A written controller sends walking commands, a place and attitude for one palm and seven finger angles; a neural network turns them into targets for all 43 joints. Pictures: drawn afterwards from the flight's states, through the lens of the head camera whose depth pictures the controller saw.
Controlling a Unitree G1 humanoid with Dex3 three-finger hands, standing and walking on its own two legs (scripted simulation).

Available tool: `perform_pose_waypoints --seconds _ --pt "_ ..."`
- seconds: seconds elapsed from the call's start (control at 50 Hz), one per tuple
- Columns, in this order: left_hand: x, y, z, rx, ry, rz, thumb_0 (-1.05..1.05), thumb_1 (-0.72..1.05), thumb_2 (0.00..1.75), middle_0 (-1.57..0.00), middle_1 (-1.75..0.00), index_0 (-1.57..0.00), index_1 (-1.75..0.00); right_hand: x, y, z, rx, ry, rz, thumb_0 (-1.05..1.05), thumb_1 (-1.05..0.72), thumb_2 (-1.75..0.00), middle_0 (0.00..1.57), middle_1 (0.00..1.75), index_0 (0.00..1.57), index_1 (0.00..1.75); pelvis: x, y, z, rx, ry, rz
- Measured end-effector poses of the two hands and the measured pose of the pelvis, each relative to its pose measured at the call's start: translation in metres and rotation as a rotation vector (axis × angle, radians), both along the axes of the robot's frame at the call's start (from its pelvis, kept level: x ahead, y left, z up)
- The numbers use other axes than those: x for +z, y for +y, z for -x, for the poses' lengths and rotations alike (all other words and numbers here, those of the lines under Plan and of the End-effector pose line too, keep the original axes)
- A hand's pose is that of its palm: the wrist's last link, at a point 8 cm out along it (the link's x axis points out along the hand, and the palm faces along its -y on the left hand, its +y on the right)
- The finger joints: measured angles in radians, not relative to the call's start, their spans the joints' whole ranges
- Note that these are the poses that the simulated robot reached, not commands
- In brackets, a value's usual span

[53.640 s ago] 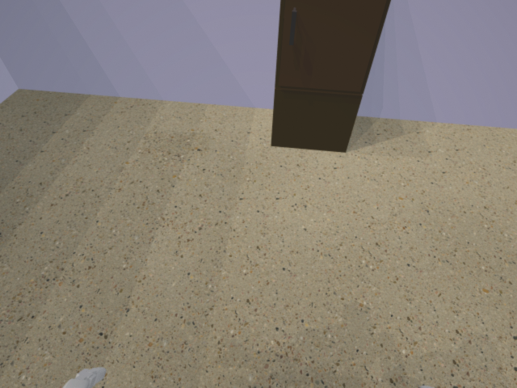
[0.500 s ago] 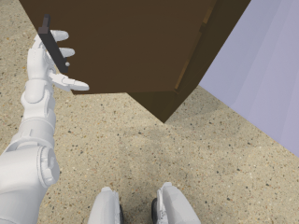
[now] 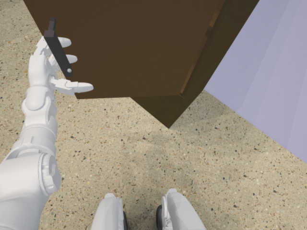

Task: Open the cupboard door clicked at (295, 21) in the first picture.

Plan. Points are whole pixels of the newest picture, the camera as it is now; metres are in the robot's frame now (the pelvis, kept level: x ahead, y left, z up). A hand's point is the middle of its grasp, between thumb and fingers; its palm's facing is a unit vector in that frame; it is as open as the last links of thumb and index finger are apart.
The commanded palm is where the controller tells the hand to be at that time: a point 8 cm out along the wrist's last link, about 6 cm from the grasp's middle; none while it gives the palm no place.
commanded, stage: close the thumb around the handle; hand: left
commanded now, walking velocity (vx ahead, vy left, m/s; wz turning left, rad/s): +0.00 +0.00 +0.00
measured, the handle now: (61, 49) +0.56 +0.20 +0.06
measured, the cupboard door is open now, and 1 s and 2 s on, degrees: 47 55 85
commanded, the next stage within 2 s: pull the door open along its arc in 0.50 s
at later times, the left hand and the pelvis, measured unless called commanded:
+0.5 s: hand (71, 69) +0.51 +0.17 +0.05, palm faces +0.04 -1.00 -0.01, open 5.5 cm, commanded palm +0.48 +0.21 +0.05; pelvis +0.00 +0.00 +0.00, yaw +0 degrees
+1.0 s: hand (73, 90) +0.44 +0.16 +0.05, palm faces +0.01 -1.00 +0.00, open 5.7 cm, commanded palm +0.39 +0.21 +0.05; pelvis +0.02 +0.00 +0.02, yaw +0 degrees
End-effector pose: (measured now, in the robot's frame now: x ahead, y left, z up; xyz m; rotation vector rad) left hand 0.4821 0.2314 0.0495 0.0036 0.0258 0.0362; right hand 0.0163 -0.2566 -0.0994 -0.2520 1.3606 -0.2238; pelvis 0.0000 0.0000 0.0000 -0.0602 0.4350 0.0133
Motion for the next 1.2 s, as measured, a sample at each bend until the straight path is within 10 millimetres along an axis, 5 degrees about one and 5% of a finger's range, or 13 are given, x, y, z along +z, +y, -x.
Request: perform_pose_waypoints --seconds 0.44,0.8,0.98,1.2 --pt "0.003 -0.004 0.0 0.006 -0.017 -0.004 0.0 0.74 0.83 -0.38 -1.34 -0.37 -1.33 -0.001 0.003 0.01 0.003 0.02 0.002 0.0 -0.9 -0.9 0.21 0.3 0.21 0.3 -0.001 0.004 0.004 0.003 0.0 0.003" --pt "0.003 -0.006 0.007 0.006 -0.015 -0.006 0.0 0.77 0.81 -0.36 -1.35 -0.36 -1.35 0.002 -0.001 0.001 -0.013 0.004 -0.01 0.0 -0.91 -0.9 0.21 0.3 0.21 0.3 0.004 0.0 -0.003 -0.008 -0.007 -0.006" --pt "0.003 -0.014 0.051 -0.021 -0.018 -0.002 0.0 0.75 0.76 -0.36 -1.35 -0.35 -1.35 0.011 0.001 -0.034 -0.01 -0.085 -0.053 0.0 -0.91 -0.9 0.21 0.3 0.21 0.3 0.017 -0.002 -0.015 -0.018 -0.04 -0.021" --pt "0.001 -0.064 0.152 0.147 -0.022 0.105 0.01 0.7 0.73 -0.35 -1.33 -0.37 -1.31 0.031 0.014 -0.13 0.135 -0.347 -0.108 0.01 -0.91 -0.9 0.2 0.3 0.2 0.3 0.028 -0.007 -0.023 -0.019 -0.1 -0.042"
